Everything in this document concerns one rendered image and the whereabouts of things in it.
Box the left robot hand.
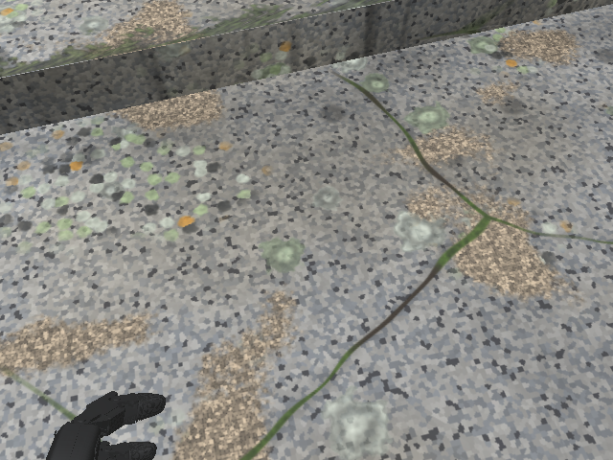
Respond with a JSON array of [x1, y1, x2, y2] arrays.
[[46, 391, 166, 460]]

